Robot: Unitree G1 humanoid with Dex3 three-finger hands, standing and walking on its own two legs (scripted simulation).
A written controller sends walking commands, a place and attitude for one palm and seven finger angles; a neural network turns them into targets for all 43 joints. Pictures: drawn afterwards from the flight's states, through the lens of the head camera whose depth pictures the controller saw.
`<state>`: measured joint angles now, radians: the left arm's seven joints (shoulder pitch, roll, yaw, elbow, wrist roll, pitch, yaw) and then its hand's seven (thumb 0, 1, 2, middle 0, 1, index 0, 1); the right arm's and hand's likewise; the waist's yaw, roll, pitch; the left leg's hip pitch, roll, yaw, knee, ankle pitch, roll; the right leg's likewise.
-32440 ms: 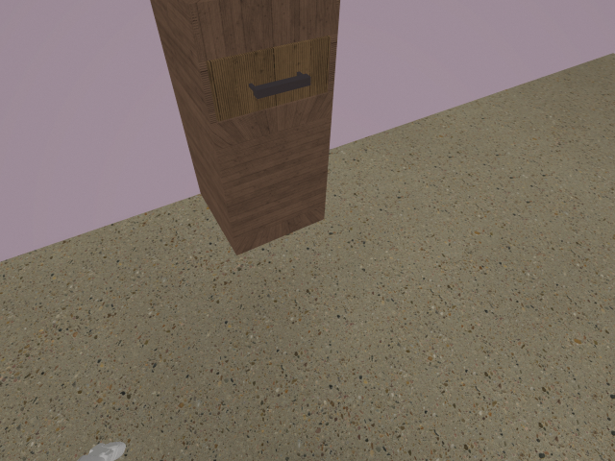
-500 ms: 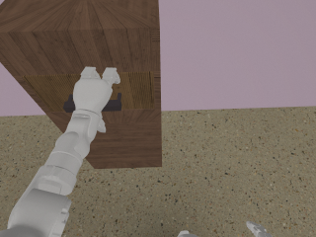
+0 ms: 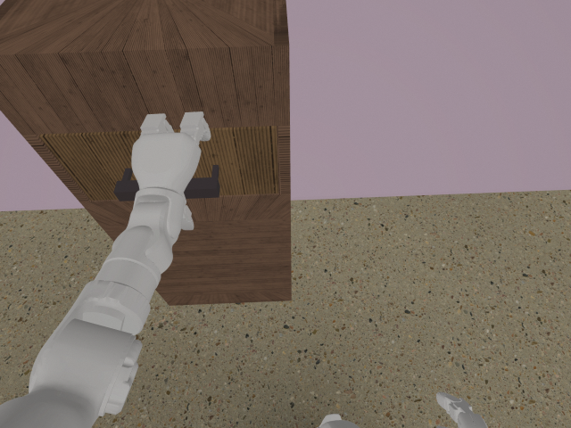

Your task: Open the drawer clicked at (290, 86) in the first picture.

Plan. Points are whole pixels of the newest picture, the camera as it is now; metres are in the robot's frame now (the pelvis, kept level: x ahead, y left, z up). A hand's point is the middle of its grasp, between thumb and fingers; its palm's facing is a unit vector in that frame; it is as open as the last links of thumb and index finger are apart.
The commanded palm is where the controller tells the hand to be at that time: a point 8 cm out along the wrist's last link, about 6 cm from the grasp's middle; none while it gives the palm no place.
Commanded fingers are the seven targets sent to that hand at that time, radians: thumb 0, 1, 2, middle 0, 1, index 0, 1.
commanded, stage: lower the fingers behind the handle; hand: left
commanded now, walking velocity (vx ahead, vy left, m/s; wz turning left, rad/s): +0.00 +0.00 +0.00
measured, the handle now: (170, 180) +0.53 +0.22 -0.01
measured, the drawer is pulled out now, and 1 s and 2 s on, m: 0.00 0.00 0.00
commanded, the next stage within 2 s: lift the fingers back up to retry in 1.42 s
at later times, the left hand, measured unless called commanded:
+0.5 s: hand (185, 208) +0.45 +0.17 +0.00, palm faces +0.09 -0.06 -0.99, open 13.9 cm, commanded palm +0.41 +0.18 +0.06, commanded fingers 0.00 -0.50 0.30 -0.30 -1.20 -0.30 -1.20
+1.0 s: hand (177, 215) +0.44 +0.19 +0.00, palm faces +0.04 -0.03 -1.00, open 14.2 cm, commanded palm +0.41 +0.19 +0.02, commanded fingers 0.00 -0.50 0.30 -0.30 -1.20 -0.30 -1.20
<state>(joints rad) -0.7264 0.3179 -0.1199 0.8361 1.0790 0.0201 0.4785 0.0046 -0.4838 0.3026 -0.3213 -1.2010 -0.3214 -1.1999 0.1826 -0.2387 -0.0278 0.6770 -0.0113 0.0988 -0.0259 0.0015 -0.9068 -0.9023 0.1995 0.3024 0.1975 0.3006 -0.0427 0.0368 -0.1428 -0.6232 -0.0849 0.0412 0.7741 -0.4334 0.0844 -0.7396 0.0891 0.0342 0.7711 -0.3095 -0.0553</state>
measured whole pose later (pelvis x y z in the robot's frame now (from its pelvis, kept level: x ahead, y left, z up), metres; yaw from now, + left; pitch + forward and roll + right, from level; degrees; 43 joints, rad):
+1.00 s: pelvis -0.01 +0.00 -0.02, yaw +1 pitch +21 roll -1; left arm -0.72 0.33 -0.14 0.98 1.10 0.00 0.48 0.00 -0.49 0.30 -0.21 -1.22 -0.25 -1.18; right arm 0.30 -0.26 -0.06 0.70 0.00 0.07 -0.01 0.00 -0.91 -0.90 0.20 0.30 0.20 0.30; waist -0.05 0.03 -0.19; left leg -0.79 -0.08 0.02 0.89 -0.46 0.08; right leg -0.88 0.09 0.00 0.84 -0.32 -0.06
